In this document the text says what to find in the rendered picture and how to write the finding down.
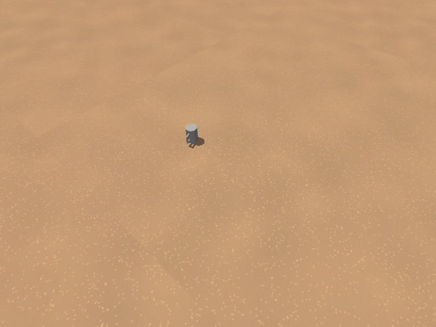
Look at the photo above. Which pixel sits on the mug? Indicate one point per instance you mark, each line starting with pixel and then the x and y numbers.
pixel 191 133

